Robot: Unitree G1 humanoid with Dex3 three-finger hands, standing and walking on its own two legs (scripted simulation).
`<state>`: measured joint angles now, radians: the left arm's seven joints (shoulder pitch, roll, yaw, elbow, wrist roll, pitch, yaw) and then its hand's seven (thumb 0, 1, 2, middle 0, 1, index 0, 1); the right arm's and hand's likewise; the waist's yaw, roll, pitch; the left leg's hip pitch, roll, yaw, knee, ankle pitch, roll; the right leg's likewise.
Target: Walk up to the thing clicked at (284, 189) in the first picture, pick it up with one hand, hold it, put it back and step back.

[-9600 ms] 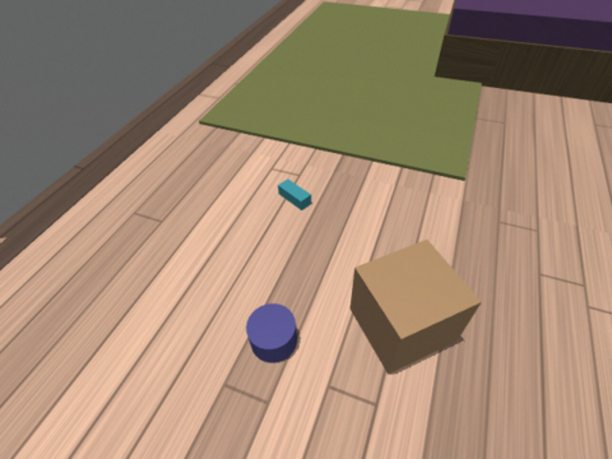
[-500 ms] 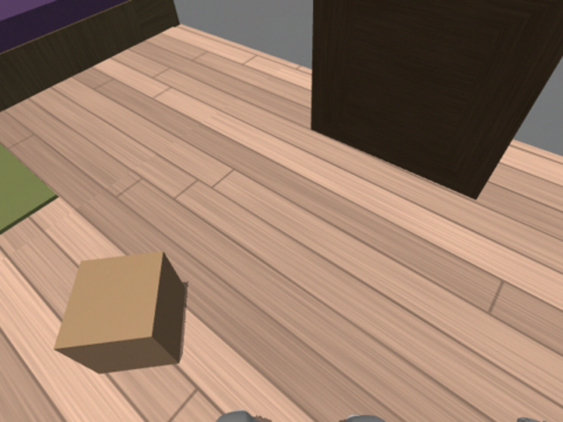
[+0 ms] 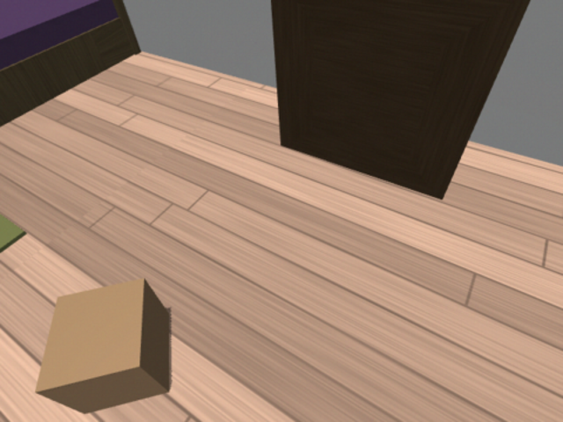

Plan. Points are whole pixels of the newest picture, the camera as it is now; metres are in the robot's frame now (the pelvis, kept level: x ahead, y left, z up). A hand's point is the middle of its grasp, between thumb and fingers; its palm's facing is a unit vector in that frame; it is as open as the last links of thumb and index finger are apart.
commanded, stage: walk up
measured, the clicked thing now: out of the picture +0.23 +1.34 -0.72
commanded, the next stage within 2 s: stand in 1.24 s
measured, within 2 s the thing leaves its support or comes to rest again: neither
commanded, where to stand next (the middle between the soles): +0.08 +0.02 m, yaw -1 degrees
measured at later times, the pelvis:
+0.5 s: pelvis +0.01 +0.01 +0.01, yaw -3 degrees
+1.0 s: pelvis +0.02 +0.01 +0.01, yaw -5 degrees
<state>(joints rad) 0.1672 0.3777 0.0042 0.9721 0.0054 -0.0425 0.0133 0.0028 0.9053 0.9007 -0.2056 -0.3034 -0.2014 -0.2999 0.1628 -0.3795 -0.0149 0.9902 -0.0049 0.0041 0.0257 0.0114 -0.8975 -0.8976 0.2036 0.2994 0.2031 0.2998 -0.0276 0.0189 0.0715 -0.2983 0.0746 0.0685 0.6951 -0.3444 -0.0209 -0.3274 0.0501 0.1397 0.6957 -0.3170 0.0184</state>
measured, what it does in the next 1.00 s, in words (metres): stands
